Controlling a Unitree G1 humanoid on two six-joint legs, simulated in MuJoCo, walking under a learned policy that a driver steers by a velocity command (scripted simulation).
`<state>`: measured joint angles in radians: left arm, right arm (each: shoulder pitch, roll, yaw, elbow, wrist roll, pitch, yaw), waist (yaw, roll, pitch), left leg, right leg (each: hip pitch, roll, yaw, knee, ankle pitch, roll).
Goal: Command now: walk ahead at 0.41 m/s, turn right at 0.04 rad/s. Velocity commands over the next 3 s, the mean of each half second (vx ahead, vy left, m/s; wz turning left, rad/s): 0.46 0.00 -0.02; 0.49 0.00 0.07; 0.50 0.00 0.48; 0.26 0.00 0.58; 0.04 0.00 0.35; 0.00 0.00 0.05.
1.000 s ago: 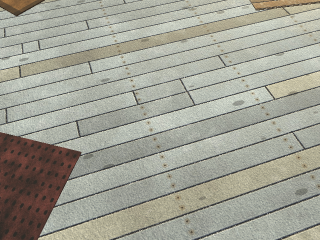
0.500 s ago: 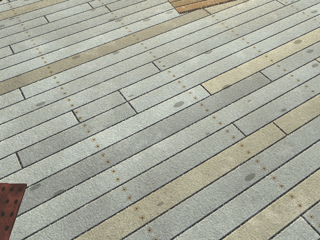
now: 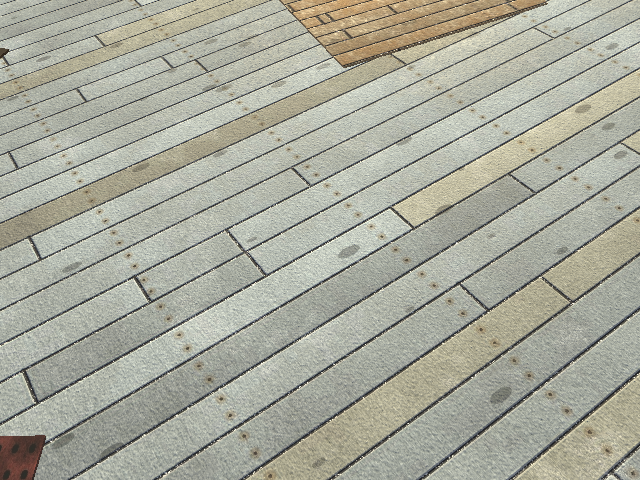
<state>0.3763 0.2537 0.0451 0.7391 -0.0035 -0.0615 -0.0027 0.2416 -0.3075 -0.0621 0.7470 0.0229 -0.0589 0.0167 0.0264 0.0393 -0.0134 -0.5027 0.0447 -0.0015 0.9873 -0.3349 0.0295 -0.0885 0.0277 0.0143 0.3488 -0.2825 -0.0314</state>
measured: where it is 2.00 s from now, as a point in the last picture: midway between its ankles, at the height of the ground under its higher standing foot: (298, 283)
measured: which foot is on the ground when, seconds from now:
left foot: up 0.00-0.26, down 0.28-0.84, up 0.86-1.00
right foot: down 0.00-0.30, up 0.32-0.80, down 0.82-1.00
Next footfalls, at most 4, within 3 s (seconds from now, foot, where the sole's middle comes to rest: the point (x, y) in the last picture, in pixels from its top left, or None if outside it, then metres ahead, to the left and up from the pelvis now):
0.28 left None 0.32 0.15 -0.78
0.82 right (398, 431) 0.62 -0.08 -0.78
1.38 left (282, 329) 0.88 0.18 -0.78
1.82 right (311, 237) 1.19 0.12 -0.78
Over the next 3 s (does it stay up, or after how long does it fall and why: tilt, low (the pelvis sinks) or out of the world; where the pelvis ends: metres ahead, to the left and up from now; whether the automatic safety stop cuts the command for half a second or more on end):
stays up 1.02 0.17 -0.01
